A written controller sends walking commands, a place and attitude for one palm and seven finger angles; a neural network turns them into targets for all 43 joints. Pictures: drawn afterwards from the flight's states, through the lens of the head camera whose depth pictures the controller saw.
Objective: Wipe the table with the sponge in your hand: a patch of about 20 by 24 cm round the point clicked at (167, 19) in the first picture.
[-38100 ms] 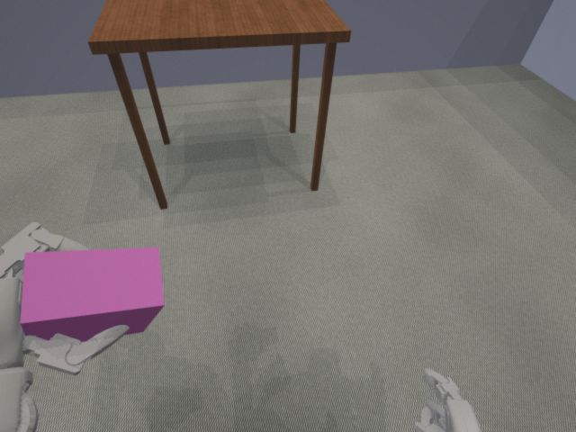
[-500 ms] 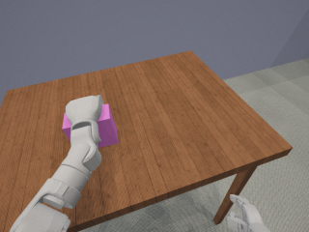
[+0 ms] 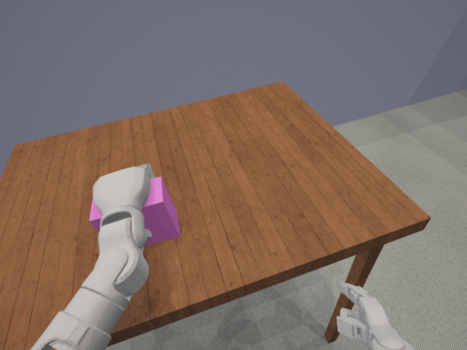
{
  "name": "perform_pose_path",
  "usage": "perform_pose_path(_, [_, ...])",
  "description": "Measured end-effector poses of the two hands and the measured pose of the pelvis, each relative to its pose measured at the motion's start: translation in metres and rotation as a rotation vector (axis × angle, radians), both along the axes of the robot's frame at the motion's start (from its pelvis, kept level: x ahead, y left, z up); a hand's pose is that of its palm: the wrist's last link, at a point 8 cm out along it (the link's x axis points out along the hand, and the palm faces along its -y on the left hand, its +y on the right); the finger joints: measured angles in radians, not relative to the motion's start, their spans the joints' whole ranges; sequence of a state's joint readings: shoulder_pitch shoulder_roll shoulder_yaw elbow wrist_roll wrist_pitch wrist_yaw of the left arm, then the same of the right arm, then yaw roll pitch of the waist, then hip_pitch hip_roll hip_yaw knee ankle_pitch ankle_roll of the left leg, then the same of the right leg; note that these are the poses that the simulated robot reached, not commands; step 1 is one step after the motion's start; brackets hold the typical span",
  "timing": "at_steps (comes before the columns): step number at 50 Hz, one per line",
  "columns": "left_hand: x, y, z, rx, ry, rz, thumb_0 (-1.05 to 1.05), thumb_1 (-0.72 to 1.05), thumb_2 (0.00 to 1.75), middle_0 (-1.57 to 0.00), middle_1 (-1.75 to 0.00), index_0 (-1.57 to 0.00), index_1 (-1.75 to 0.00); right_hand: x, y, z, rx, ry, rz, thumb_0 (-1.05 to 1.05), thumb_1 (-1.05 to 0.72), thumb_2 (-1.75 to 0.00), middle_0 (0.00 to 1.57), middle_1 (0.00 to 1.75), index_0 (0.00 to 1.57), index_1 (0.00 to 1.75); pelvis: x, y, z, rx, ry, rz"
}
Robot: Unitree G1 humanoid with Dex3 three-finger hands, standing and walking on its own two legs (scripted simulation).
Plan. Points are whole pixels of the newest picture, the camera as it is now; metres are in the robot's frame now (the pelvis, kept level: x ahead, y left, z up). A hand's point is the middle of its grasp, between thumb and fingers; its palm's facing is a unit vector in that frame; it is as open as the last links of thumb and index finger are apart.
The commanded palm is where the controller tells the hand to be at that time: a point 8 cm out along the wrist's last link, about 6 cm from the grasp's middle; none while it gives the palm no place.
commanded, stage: wipe back along the third lane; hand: left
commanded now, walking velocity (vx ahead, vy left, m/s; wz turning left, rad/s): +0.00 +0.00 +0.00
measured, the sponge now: (142, 221) +0.32 +0.22 +0.06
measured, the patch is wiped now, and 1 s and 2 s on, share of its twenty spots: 1.00 1.00 1.00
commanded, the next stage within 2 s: slide back across to the middle lane in 0.56 s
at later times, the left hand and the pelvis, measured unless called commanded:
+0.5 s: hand (134, 230) +0.27 +0.20 +0.11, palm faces +0.13 -0.11 -0.98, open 10.2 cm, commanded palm +0.22 +0.19 +0.13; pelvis -0.01 -0.01 +0.00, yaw -1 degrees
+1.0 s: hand (117, 243) +0.24 +0.21 +0.12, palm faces +0.17 -0.23 -0.96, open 10.3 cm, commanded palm +0.19 +0.22 +0.16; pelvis -0.02 -0.01 +0.00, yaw -2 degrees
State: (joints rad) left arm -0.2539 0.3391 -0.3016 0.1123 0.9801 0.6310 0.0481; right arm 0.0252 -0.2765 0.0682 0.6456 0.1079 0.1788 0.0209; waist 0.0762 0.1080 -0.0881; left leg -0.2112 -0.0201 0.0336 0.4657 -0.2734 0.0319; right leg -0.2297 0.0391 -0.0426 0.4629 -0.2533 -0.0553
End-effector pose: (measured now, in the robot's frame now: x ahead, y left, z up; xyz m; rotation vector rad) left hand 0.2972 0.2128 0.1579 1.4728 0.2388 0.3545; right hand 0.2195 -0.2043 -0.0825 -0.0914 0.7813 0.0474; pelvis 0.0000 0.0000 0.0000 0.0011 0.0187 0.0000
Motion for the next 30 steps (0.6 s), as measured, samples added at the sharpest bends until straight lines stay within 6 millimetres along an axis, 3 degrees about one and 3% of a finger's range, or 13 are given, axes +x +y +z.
perform_pose_path(30, [-0.063,-0.015,0.002,-0.070,-0.061,-0.029,0.00,-0.48,1.05,-0.66,-1.36,-0.69,-1.35,-0.007,-0.015,0.009,0.012,-0.070,-0.007,0.01,-0.91,-0.90,0.20,0.30,0.20,0.30,-0.015,-0.013,-0.001,0.006,-0.048,-0.021])
